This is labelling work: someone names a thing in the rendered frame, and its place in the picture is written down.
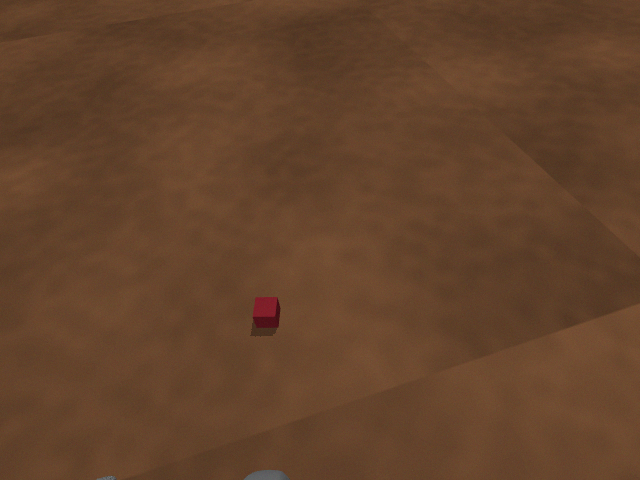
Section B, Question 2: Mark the cube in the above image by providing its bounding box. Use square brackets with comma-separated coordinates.
[253, 297, 280, 328]

